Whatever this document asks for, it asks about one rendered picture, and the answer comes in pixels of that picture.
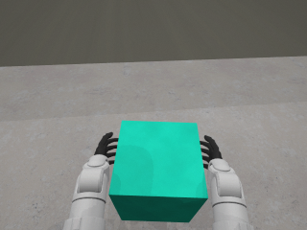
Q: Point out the right robot forearm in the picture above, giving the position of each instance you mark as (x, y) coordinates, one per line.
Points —
(227, 197)

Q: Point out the left robot hand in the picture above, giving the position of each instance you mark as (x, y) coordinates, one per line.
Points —
(103, 147)

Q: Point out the right robot hand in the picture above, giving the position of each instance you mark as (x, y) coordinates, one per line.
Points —
(212, 151)

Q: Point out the left robot forearm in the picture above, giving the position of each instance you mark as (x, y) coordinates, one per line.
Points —
(89, 199)

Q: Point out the carton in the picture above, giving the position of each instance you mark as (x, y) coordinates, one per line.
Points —
(158, 172)

